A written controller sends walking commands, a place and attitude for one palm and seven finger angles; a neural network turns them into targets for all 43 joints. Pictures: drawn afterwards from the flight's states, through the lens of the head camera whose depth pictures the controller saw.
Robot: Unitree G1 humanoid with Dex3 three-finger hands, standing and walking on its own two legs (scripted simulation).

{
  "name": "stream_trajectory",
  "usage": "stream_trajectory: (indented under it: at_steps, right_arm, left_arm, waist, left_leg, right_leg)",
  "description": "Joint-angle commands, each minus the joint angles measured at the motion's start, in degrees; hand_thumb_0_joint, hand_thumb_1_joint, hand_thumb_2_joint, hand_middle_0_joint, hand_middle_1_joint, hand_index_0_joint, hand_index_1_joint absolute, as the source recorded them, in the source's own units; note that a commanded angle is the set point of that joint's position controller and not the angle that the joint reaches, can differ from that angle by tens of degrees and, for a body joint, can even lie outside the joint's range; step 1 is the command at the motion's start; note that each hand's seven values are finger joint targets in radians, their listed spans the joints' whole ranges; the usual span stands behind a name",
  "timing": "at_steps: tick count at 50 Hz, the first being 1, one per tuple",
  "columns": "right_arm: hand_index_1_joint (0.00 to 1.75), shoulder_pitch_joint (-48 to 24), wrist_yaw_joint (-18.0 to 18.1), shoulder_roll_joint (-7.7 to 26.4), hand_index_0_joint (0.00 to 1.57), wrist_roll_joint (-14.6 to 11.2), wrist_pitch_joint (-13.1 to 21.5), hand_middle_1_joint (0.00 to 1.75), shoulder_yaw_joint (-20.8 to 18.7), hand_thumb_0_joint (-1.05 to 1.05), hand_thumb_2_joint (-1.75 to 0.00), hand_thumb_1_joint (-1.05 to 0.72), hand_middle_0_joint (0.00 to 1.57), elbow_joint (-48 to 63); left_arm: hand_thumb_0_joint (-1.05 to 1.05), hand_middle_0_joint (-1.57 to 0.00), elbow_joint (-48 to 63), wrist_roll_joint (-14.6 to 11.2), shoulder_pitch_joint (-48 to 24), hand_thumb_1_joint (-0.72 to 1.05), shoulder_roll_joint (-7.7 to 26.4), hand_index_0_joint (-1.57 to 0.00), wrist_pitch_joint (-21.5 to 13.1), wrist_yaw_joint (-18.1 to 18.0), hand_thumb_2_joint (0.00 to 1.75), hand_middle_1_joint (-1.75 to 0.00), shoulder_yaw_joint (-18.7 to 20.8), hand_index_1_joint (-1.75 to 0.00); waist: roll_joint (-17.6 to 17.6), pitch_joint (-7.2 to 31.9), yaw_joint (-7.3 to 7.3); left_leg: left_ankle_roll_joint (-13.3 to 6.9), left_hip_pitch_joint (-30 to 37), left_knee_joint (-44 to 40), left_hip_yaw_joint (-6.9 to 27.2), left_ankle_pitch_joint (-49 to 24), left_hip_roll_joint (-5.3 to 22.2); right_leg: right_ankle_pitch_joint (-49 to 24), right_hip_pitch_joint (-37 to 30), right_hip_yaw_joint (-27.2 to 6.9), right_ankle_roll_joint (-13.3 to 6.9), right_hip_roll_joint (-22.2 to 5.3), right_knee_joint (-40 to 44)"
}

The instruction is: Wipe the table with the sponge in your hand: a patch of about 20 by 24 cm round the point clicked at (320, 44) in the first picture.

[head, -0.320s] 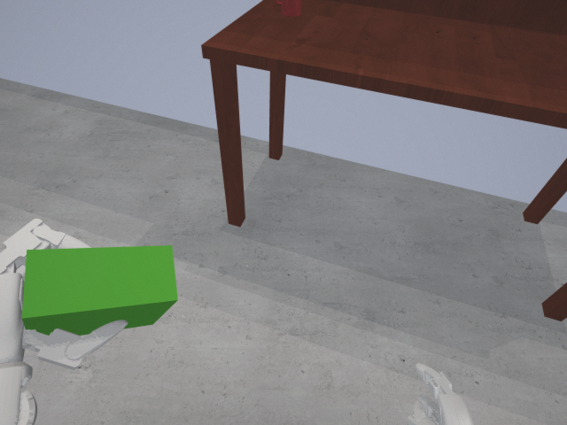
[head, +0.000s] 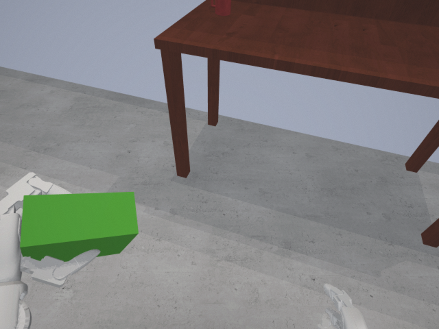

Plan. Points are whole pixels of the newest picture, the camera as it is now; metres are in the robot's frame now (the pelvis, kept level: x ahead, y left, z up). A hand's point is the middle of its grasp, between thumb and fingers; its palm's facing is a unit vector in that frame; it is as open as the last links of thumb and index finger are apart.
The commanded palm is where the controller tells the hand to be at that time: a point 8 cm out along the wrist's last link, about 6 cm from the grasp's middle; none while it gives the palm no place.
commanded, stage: look at it before walking up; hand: left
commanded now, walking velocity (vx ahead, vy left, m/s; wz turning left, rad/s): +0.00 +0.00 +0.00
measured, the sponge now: (96, 227) +0.23 +0.20 +0.13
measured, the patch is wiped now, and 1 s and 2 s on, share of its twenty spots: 0.00 0.00 0.00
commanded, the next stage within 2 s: walk to a spot facing it in 0.08 s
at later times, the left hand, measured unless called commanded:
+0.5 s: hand (40, 230) +0.20 +0.26 +0.16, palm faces +0.48 -0.77 -0.42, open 10.3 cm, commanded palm +0.14 +0.29 +0.18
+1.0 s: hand (9, 219) +0.21 +0.30 +0.16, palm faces +0.68 -0.60 -0.43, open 10.3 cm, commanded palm +0.15 +0.33 +0.18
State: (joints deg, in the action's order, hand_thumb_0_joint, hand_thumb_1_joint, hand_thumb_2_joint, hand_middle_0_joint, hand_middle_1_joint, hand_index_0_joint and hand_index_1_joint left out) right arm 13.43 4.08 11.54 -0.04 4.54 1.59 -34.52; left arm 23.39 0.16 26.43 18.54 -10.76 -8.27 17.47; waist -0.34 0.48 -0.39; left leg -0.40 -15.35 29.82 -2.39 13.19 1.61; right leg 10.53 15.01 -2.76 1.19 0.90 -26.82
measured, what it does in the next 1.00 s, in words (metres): steps on the spot, turning left: left foot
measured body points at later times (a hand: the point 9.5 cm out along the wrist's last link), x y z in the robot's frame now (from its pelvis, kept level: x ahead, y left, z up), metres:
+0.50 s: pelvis +0.01 +0.00 -0.01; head +0.00 +0.00 +0.44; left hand +0.17 +0.30 +0.18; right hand +0.16 -0.23 -0.10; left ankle +0.03 +0.11 -0.74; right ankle +0.04 -0.13 -0.73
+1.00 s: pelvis +0.09 +0.01 -0.02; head +0.12 +0.02 +0.43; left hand +0.17 +0.33 +0.19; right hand +0.35 -0.17 -0.10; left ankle +0.10 +0.15 -0.74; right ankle +0.05 -0.13 -0.69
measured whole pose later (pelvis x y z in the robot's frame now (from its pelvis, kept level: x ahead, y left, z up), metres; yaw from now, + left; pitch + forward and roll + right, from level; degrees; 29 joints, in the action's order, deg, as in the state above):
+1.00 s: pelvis +0.09 +0.01 -0.02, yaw +20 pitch -2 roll +3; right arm 9.3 4.2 13.8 0.2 4.0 -3.0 -32.1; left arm 32.5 -0.7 26.9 21.4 -11.9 -10.8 21.6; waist 2.5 -5.3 -0.3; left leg -1.4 -20.7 37.2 -9.0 12.7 2.9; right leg 31.1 18.5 6.3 2.4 -9.3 -61.3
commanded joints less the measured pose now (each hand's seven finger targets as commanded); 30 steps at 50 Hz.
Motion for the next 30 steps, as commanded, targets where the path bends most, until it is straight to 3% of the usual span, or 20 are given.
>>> stream_trajectory:
  at_steps: [1, 4, 8, 10, 12, 15, 17, 19, 20, 21, 22, 23, 24, 26, 28, 29, 30]
  right_arm:
    - [0.3, -5.7, 0.7, 6.6, 0.2, 0.0, 3.3, 0.3, -2.7, 0.0, -0.9, -0.9, 0.2, 9.0]
    - [0.3, -5.8, 0.8, 6.8, 0.2, 0.0, 3.3, 0.3, -3.1, 0.0, -0.9, -0.9, 0.2, 9.1]
    - [0.3, -5.7, 0.6, 6.8, 0.2, -0.1, 3.3, 0.3, -2.9, 0.0, -0.9, -0.9, 0.2, 9.0]
    - [0.3, -5.7, 0.6, 6.7, 0.2, -0.1, 3.3, 0.3, -3.0, 0.0, -0.9, -0.9, 0.2, 8.8]
    - [0.3, -5.3, 0.6, 6.9, 0.2, 0.0, 3.0, 0.3, -3.3, 0.0, -0.9, -0.9, 0.2, 8.7]
    - [0.3, -5.6, 0.8, 6.8, 0.2, 0.2, 2.2, 0.3, -3.5, 0.0, -0.9, -0.9, 0.2, 9.1]
    - [0.3, -5.4, 1.1, 6.6, 0.2, 0.5, 1.8, 0.3, -3.3, 0.0, -0.9, -0.9, 0.2, 9.1]
    - [0.3, -5.1, 1.2, 7.1, 0.2, 0.5, 2.3, 0.3, -3.5, 0.0, -0.9, -0.9, 0.2, 9.0]
    - [0.3, -4.6, 1.3, 7.1, 0.2, 0.9, 2.5, 0.3, -3.4, 0.0, -0.9, -0.9, 0.2, 8.6]
    - [0.3, -4.2, 1.4, 7.2, 0.2, 0.9, 2.9, 0.3, -3.6, 0.0, -0.9, -0.9, 0.2, 8.1]
    - [0.3, -3.7, 1.2, 7.3, 0.2, 0.9, 3.3, 0.3, -3.9, 0.0, -0.9, -0.9, 0.2, 7.8]
    - [0.3, -3.2, 1.0, 7.1, 0.2, 0.9, 3.4, 0.3, -4.1, 0.0, -0.9, -0.9, 0.2, 7.3]
    - [0.3, -3.2, 0.7, 7.5, 0.2, 0.6, 3.4, 0.3, -4.5, 0.0, -0.9, -0.9, 0.2, 7.3]
    - [0.3, -3.5, 0.2, 7.3, 0.2, 0.8, 3.3, 0.3, -4.3, 0.0, -0.9, -0.9, 0.2, 7.1]
    - [0.3, -4.1, -0.4, 7.1, 0.2, 1.1, 3.5, 0.3, -4.2, 0.0, -0.9, -0.9, 0.2, 6.7]
    - [0.3, -4.7, -0.5, 7.0, 0.2, 1.0, 3.6, 0.3, -4.1, 0.0, -0.9, -0.9, 0.2, 6.9]
    - [0.3, -5.0, -0.7, 6.1, 0.2, 0.7, 3.5, 0.3, -3.9, 0.0, -0.9, -0.9, 0.2, 7.0]
  left_arm:
    - [0.0, -1.2, 13.8, -0.6, -5.3, 0.1, 9.8, -1.2, -4.0, -1.5, 1.3, -1.6, 6.5, -1.6]
    - [0.0, -1.2, 13.0, -0.8, -4.6, 0.1, 10.1, -1.2, -3.9, -1.5, 1.3, -1.6, 7.2, -1.6]
    - [0.0, -1.2, 13.7, -0.6, -5.5, 0.1, 9.5, -1.2, -4.1, -1.5, 1.3, -1.6, 6.1, -1.6]
    - [0.0, -1.2, 13.9, -0.6, -5.7, 0.1, 9.5, -1.2, -4.3, -1.4, 1.3, -1.6, 6.0, -1.6]
    - [0.0, -1.2, 13.3, -0.6, -5.4, 0.1, 9.9, -1.2, -4.0, -1.6, 1.3, -1.6, 6.4, -1.6]
    - [0.0, -1.2, 14.4, -0.3, -5.9, 0.1, 10.5, -1.2, -3.0, -2.2, 1.3, -1.6, 6.7, -1.6]
    - [0.0, -1.2, 15.1, -0.1, -5.4, 0.1, 10.6, -1.2, -2.6, -2.6, 1.3, -1.6, 7.2, -1.6]
    - [0.0, -1.2, 17.8, -0.1, -6.7, 0.1, 12.1, -1.2, -2.9, -2.8, 1.3, -1.6, 8.9, -1.6]
    - [0.0, -1.2, 18.9, -0.1, -7.0, 0.1, 12.0, -1.2, -3.3, -2.9, 1.3, -1.6, 8.8, -1.6]
    - [0.0, -1.2, 19.2, -0.2, -6.0, 0.1, 12.0, -1.2, -3.8, -2.9, 1.3, -1.6, 9.5, -1.6]
    - [0.0, -1.2, 18.8, -0.4, -4.9, 0.1, 10.9, -1.2, -4.0, -2.5, 1.3, -1.6, 8.9, -1.6]
    - [0.0, -1.2, 16.9, -0.4, -3.0, 0.1, 10.5, -1.2, -3.9, -2.1, 1.3, -1.6, 8.6, -1.6]
    - [0.0, -1.2, 14.7, -0.5, -1.4, 0.1, 9.4, -1.2, -3.5, -1.5, 1.3, -1.6, 8.0, -1.6]
    - [0.0, -1.2, 16.8, -0.3, -2.8, 0.1, 9.4, -1.2, -3.2, -1.1, 1.3, -1.6, 7.5, -1.6]
    - [0.0, -1.2, 17.9, -0.5, -3.8, 0.1, 9.4, -1.2, -3.6, -0.8, 1.3, -1.6, 7.2, -1.6]
    - [0.0, -1.2, 18.7, -0.3, -4.8, 0.1, 10.2, -1.2, -3.7, -0.7, 1.3, -1.6, 7.8, -1.6]
    - [0.0, -1.2, 18.1, -0.1, -5.0, 0.1, 10.2, -1.2, -3.7, -0.5, 1.3, -1.6, 7.0, -1.6]
  waist:
    - [-2.8, 4.5, 0.24]
    - [-1.5, 4.8, 0.22]
    - [-3.5, 3.8, 0.41]
    - [-2.8, 4.0, 0.42]
    - [-1.6, 3.8, 0.6]
    - [0.1, 0.6, 1.15]
    - [-1.6, -0.4, 1.37]
    - [-2.8, 0.9, 1.66]
    - [-3.8, 1.8, 1.91]
    - [-7.6, 3.8, 1.81]
    - [-12.0, 4.5, 1.75]
    - [-12.5, 4.6, 1.75]
    - [-12.1, 4.2, 1.58]
    - [-14.0, 1.3, 1.77]
    - [-13.3, 2.1, 0.96]
    - [-10.7, 2.6, 0.29]
    - [-3.9, 2.6, -0.25]
  left_leg:
    - [-0.7, -2.4, -8.6, 3.5, 2.8, 3.6]
    - [-0.5, -1.7, -7.8, 2.8, 2.4, 3.2]
    - [-0.5, -2.6, -8.6, 3.4, 3.7, 3.5]
    - [-0.9, -2.9, -8.5, 3.8, 5.0, 3.5]
    - [-1.8, -4.2, -7.2, 4.2, 10.5, 3.1]
    - [-3.1, -6.6, -4.6, 5.8, 22.1, 2.4]
    - [-3.9, -8.5, -4.2, 8.1, 24.2, 2.6]
    - [-4.8, -7.4, -4.3, 11.6, 20.5, 3.9]
    - [-5.9, -6.9, -5.5, 15.2, 16.2, 5.6]
    - [-7.5, -4.0, -6.6, 19.8, 10.1, 8.5]
    - [-9.5, -0.8, -8.3, 25.7, 3.0, 11.8]
    - [-11.1, 2.3, -9.5, 28.8, 0.0, 13.9]
    - [-11.9, 0.5, -10.5, 30.1, 5.8, 14.7]
    - [-11.7, -3.1, -9.8, 28.6, 5.8, 13.5]
    - [-9.4, -7.3, -7.2, 23.0, 2.8, 10.2]
    - [-7.5, -12.1, -3.8, 19.0, 3.1, 8.1]
    - [-4.8, -20.5, 3.8, 12.6, 7.9, 4.3]
  right_leg:
    - [-1.3, -4.0, -2.1, -1.1, -2.2, 3.6]
    - [-1.6, -3.5, -2.7, -1.3, -2.4, 4.5]
    - [-0.2, -3.2, -2.5, -1.3, -2.1, 4.0]
    - [1.0, -3.7, -2.2, -1.2, -2.6, 4.0]
    - [7.6, -2.5, -2.4, -1.5, -4.0, 3.5]
    - [24.9, 3.6, -4.1, -2.9, -6.5, 5.1]
    - [28.2, 4.7, -4.2, -3.7, -7.2, 3.6]
    - [22.4, 4.0, -2.3, -3.5, -7.1, -1.4]
    - [17.8, 2.9, 0.5, -2.6, -6.1, -6.3]
    - [13.1, 3.6, 3.6, -1.3, -4.1, -12.2]
    - [13.0, 6.1, 5.7, 0.1, -1.7, -16.9]
    - [19.8, 9.6, 4.8, 0.7, -1.2, -19.2]
    - [23.2, 9.7, 3.5, 0.5, -1.1, -20.9]
    - [21.9, 8.1, 3.6, 0.5, -1.5, -19.2]
    - [18.6, -0.6, 5.6, 0.2, -1.0, -10.7]
    - [15.8, -7.6, 5.4, -0.5, -1.7, -3.5]
    - [16.0, -15.5, -0.2, -3.0, -7.5, 4.7]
